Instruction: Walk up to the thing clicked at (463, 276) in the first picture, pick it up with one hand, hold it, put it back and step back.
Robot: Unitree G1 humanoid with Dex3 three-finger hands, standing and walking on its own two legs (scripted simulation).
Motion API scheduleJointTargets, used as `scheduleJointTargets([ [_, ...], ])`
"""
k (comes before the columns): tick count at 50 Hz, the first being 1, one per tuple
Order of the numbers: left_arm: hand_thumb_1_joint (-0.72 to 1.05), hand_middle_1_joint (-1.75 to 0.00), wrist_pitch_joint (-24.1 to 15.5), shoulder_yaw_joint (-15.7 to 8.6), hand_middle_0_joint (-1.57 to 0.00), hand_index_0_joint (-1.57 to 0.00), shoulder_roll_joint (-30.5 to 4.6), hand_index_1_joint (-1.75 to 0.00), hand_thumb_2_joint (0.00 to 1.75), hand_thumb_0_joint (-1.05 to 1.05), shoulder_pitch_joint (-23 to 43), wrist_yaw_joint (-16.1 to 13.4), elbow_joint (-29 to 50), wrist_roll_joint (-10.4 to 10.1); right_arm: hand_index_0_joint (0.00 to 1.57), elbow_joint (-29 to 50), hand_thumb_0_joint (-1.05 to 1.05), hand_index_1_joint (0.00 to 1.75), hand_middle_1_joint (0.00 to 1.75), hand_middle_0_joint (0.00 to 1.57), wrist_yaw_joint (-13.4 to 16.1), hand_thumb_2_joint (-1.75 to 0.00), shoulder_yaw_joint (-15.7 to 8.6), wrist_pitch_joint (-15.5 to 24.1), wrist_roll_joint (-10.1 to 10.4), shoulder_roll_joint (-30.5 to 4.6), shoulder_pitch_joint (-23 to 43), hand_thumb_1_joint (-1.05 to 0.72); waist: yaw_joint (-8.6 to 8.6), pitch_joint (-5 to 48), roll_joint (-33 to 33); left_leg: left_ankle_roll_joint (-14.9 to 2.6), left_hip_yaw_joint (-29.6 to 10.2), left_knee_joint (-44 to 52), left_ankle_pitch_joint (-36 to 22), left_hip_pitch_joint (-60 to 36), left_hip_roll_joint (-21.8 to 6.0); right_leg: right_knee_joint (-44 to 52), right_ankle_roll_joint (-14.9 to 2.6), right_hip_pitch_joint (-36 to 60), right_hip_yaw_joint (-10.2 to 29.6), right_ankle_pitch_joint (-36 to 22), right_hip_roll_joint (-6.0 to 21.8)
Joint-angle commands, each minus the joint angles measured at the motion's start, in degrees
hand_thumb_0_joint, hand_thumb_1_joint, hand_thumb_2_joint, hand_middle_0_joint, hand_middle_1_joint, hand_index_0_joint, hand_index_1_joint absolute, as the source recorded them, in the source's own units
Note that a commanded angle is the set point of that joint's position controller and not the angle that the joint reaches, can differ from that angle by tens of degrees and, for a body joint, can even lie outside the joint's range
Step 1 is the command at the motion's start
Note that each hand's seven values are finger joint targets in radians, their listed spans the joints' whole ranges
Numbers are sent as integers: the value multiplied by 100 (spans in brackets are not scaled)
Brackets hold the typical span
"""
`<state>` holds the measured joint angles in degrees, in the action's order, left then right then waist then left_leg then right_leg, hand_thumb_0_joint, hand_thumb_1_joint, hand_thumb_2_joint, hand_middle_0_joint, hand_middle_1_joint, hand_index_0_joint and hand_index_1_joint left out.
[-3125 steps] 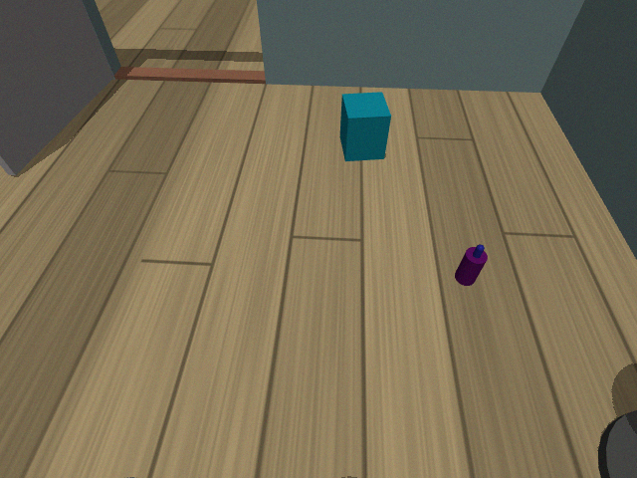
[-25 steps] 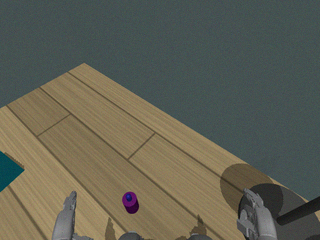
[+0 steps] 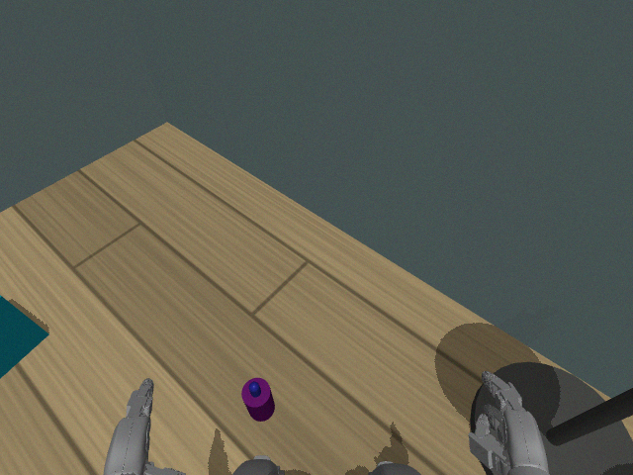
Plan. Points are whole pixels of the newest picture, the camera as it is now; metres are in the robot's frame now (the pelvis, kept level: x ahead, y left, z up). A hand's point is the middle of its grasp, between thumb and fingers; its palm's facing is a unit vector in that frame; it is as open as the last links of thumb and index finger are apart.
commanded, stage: home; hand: left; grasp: from the side
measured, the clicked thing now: (258, 397) +0.39 +0.17 -0.62
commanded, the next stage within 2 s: stand in 0.74 s
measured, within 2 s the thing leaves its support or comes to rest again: neither
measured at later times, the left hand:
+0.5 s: hand (175, 443) +0.18 +0.19 -0.06, palm faces +0.10 -0.96 -0.27, open 17.5 cm
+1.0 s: hand (179, 443) +0.18 +0.18 -0.06, palm faces +0.11 -0.96 -0.28, open 16.3 cm
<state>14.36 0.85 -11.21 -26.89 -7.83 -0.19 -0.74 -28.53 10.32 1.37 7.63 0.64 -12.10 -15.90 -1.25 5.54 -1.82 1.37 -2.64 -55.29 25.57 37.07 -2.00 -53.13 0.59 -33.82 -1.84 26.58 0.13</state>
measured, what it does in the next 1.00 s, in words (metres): stands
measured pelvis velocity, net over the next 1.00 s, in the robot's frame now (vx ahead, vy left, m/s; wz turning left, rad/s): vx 0.01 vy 0.00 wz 0.00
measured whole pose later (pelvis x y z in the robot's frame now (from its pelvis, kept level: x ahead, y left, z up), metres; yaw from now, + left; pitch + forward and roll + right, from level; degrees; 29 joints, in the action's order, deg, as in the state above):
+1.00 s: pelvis +0.01 +0.00 +0.00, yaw +0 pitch +7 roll -2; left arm 14.7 0.6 -11.2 -26.7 -7.9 -0.1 -0.7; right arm -28.9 10.3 1.3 7.5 0.4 -11.9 -16.0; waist -1.2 5.8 -1.8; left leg 1.1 -2.6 -55.3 26.4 36.6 -2.0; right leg -52.7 0.9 -33.1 -1.8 27.1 0.2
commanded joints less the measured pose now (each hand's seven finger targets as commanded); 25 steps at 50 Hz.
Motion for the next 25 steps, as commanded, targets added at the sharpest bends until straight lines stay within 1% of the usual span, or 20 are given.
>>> scheduleJointTargets([
  [1, -56, -6, -298, -331, -5, -5, -565, -5, 5, 0, 188, -49, 1039, 69, 20, 853, 0, 30, 30, 20, 64, -90, -295, 314, -15, -673, 360, -90, -68, 671, -20, -151, 216, 884, -888, -684, 122, 907, -77, 150, -129, -949, -155],
  [2, -58, -5, -321, -335, -5, -5, -606, -5, 4, 0, 229, -49, 1124, 59, 20, 859, 0, 30, 30, 20, 56, -90, -285, 310, -11, -664, 402, -90, -2, 539, 1, -154, 204, 904, -823, -606, 139, 946, -70, 158, -150, -878, -142],
  [3, -58, -5, -313, -378, -5, -5, -596, -5, 4, 0, 91, -47, 953, 68, 20, 864, 0, 30, 30, 20, 54, -90, -273, 303, -15, -649, 388, -90, -21, 564, 120, -174, 237, 845, -858, -581, 144, 983, -57, 160, -118, -937, -134],
  [4, -55, -6, -311, -361, -5, -5, -607, -6, 6, 0, 192, -49, 1017, 69, 20, 856, 0, 30, 30, 20, 78, -90, -285, 306, -17, -661, 385, -90, -37, 547, 190, -186, 245, 818, -846, -559, 152, 1010, -40, 175, -98, -945, -117],
  [6, -57, -5, -312, -418, -5, -5, -645, -5, 5, 0, 94, -47, 1021, 63, 20, 862, 0, 30, 30, 20, 65, -90, -265, 297, -20, -640, 404, -90, 28, 575, 145, -186, 267, 812, -838, -523, 172, 1038, -46, 258, -74, -949, -96],
  [7, -56, -6, -314, -300, -5, -5, -554, -5, 5, 0, 140, -43, 1105, 66, 20, 854, 0, 30, 30, 20, 61, -90, -266, 305, -22, -643, 374, -90, -10, 591, 73, -174, 258, 835, -906, -625, 154, 986, -51, 230, -86, -1000, -109],
  [10, -56, -6, -299, -309, -5, -5, -559, -6, 5, 0, 121, -48, 1092, 72, 20, 833, 0, 30, 30, 20, 54, -90, -289, 309, -21, -659, 369, -90, -27, 643, -12, -151, 222, 859, -1101, -721, 132, 912, -66, 227, -143, -1151, -143],
  [12, -55, -6, -303, -387, -5, -5, -599, -6, 6, 0, 83, -56, 1072, 73, 20, 812, 0, 30, 30, 20, 48, -90, -284, 298, -18, -648, 355, -90, -2, 664, 15, -149, 216, 844, -1235, -728, 127, 890, -71, 295, -141, -1279, -139],
  [13, -57, -5, -303, -347, -5, -5, -601, -5, 4, 0, 127, -53, 1118, 72, 20, 826, 0, 30, 30, 20, 44, -90, -278, 296, -18, -655, 385, -90, 17, 600, -61, -140, 207, 878, -1174, -714, 124, 894, -81, 237, -153, -1198, -149],
  [14, -57, -5, -290, -364, -5, -5, -575, -5, 4, 0, 69, -55, 1071, 79, 20, 813, 0, 30, 30, 20, 54, -90, -287, 291, -27, -645, 330, -90, -16, 756, -80, -136, 207, 838, -1282, -788, 118, 865, -80, 278, -145, -1301, -152],
  [15, -58, -5, -293, -344, -5, -5, -580, -5, 4, 0, 139, -58, 1105, 68, 20, 814, 0, 30, 30, 20, 35, -90, -278, 287, -18, -658, 376, -90, 10, 575, -88, -123, 162, 933, -1157, -715, 104, 849, -100, 230, -195, -1141, -166],
  [17, -56, -6, -288, -307, -5, -5, -521, -6, 5, 0, 212, -57, 1045, 71, 20, 801, 0, 30, 30, 20, 17, -90, -279, 301, -24, -661, 398, -90, -6, 476, -147, -113, 112, 1029, -934, -699, 81, 835, -114, 134, -216, -927, -183],
  [18, -57, -6, -309, -377, -5, -5, -583, -5, 5, 0, 128, -63, 1119, 71, 20, 850, 0, 30, 30, 20, 24, -90, -280, 290, -27, -642, 399, -90, 37, 600, -119, -114, 116, 982, -1050, -688, 91, 846, -107, 221, -215, -1021, -172],
  [19, -57, -5, -293, -314, -5, -5, -526, -5, 4, 0, 133, -60, 959, 76, 20, 823, 0, 30, 30, 20, 26, -90, -287, 288, -25, -668, 377, -90, -5, 514, 10, -124, 136, 998, -957, -695, 88, 871, -99, 161, -214, -943, -185],
  [20, -57, -6, -294, -370, -5, -5, -580, -5, 5, 0, 111, -60, 1046, 77, 20, 822, 0, 30, 30, 20, 29, -90, -296, 293, -22, -660, 358, -90, 22, 597, -53, -125, 148, 960, -1056, -703, 97, 873, -100, 215, -198, -1036, -169],
  [21, -57, -6, -294, -330, -5, -5, -551, -5, 5, 0, 97, -58, 1064, 71, 20, 832, 0, 30, 30, 20, 28, -90, -283, 289, -27, -644, 337, -90, 8, 553, -62, -127, 183, 926, -1072, -682, 114, 902, -87, 201, -176, -1077, -160],
  [22, -57, -5, -313, -368, -5, -5, -606, -5, 5, 0, 128, -51, 1150, 62, 20, 876, 0, 30, 30, 20, 15, -90, -257, 289, -25, -626, 415, -90, 27, 567, 19, -134, 166, 915, -1074, -655, 118, 916, -83, 252, -189, -1076, -153],
  [23, -56, -6, -271, -298, -5, -5, -504, -6, 5, 0, 71, -48, 965, 74, 20, 847, 0, 30, 30, 20, 27, -90, -291, 298, -27, -662, 358, -90, -17, 589, 77, -142, 180, 910, -1022, -671, 118, 915, -75, 222, -170, -1047, -156],
  [24, -55, -6, -297, -340, -5, -5, -572, -6, 6, 0, 127, -56, 1132, 65, 20, 864, 0, 30, 30, 20, 8, -90, -270, 296, -20, -639, 399, -90, 56, 516, -31, -132, 180, 953, -943, -619, 125, 919, -90, 228, -178, -967, -144],
  [25, -56, -6, -289, -338, -5, -5, -539, -6, 5, 0, 125, -55, 1035, 76, 20, 846, 0, 30, 30, 20, 19, -90, -296, 294, -34, -671, 352, -90, 3, 654, -53, -128, 159, 962, -941, -682, 109, 877, -98, 203, -175, -948, -169],
])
